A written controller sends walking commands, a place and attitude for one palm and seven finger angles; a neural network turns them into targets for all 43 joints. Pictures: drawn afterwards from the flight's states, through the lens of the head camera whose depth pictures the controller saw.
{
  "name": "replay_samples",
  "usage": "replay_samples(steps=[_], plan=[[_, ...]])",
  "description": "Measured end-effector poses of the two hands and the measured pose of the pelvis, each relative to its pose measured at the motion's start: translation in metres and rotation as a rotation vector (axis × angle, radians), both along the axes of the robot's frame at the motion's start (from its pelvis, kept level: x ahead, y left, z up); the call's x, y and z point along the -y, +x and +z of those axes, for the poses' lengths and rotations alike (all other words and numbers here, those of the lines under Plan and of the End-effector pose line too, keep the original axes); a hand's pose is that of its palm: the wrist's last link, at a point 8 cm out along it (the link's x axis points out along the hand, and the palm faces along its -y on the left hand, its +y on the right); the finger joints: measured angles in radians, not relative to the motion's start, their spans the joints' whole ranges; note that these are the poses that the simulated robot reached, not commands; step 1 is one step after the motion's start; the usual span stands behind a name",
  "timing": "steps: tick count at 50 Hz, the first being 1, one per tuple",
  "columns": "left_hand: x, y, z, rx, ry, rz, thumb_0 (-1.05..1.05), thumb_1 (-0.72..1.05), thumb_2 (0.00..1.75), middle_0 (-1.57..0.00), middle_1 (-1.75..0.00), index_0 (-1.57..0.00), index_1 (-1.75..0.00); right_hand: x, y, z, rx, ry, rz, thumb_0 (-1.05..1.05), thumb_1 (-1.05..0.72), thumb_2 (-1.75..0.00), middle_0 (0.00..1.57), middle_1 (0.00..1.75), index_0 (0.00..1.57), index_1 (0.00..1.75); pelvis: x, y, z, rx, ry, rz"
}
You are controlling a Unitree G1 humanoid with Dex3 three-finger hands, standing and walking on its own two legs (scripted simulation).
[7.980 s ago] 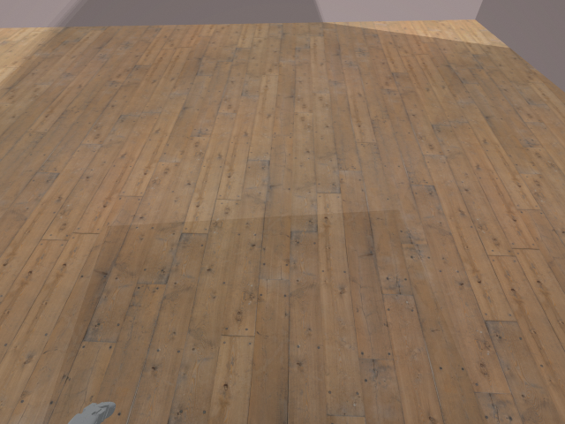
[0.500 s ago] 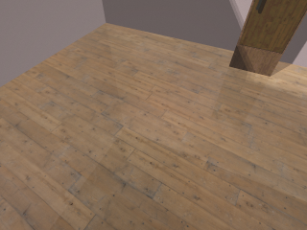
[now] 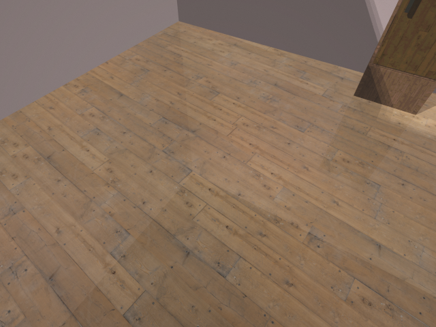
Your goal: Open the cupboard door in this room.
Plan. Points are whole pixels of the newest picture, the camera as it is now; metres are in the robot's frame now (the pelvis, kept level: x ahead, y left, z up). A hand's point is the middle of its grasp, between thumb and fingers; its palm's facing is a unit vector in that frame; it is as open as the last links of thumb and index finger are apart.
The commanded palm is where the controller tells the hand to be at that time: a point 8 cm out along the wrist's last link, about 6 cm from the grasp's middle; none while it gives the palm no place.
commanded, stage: stand and wait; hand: left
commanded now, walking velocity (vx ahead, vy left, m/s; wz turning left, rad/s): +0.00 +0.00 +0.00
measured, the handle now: out of the picture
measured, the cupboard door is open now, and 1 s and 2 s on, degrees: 0 0 0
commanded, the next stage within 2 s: turn or walk to find it in 0.04 s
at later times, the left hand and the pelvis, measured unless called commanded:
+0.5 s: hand out of the picture +0.02 +0.18 -0.17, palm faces +0.06 -0.98 -0.20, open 7.4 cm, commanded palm none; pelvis +0.00 +0.00 +0.00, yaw +1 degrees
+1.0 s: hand out of the picture +0.02 +0.19 -0.17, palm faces -0.02 -0.98 -0.21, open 7.4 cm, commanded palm none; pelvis -0.01 +0.00 +0.00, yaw -2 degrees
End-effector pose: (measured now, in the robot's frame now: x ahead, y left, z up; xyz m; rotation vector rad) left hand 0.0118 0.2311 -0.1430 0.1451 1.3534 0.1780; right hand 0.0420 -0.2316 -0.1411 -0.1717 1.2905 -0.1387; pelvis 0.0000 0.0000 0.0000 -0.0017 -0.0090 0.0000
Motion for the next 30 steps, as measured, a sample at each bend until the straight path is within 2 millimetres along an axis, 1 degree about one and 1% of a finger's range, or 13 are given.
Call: replay_samples(steps=[3,7,13,21,26,30], plan=[[0.004,-0.001,0.002,-0.009,-0.004,-0.007,0.00,0.91,0.89,-0.19,-0.29,-0.20,-0.30,0.002,0.005,0.001,0.013,0.005,0.000,0.00,-0.91,-0.90,0.20,0.30,0.20,0.30,0.002,0.002,0.001,0.004,0.002,-0.003],[0.008,-0.001,0.002,-0.014,-0.003,0.000,0.00,0.91,0.89,-0.20,-0.29,-0.20,-0.30,0.004,0.004,-0.001,0.007,0.009,0.000,0.00,-0.91,-0.90,0.20,0.30,0.20,0.30,0.005,0.003,0.001,0.006,0.001,0.004],[0.005,0.000,-0.002,0.001,0.000,0.021,0.00,0.91,0.89,-0.20,-0.29,-0.20,-0.30,0.006,-0.007,-0.004,-0.038,0.000,0.006,0.00,-0.91,-0.90,0.20,0.30,0.20,0.30,0.004,0.002,-0.002,0.012,-0.003,0.018],[0.001,0.003,-0.002,0.005,-0.004,0.015,0.00,0.91,0.89,-0.20,-0.29,-0.20,-0.30,-0.002,-0.024,-0.002,-0.075,0.008,-0.004,0.00,-0.91,-0.90,0.20,0.30,0.20,0.30,0.003,0.001,0.000,0.019,-0.004,0.018],[0.000,0.000,0.001,0.003,-0.001,0.010,0.00,0.91,0.89,-0.20,-0.29,-0.20,-0.30,-0.004,-0.030,-0.001,-0.078,0.014,-0.010,0.00,-0.91,-0.90,0.20,0.30,0.20,0.30,0.002,0.000,0.002,0.024,-0.003,0.016],[-0.002,-0.004,0.003,-0.002,0.004,0.003,0.00,0.91,0.89,-0.20,-0.29,-0.20,-0.30,-0.001,-0.031,0.000,-0.070,0.010,-0.015,0.00,-0.91,-0.90,0.20,0.30,0.20,0.30,0.003,-0.001,0.003,0.030,-0.003,0.009]])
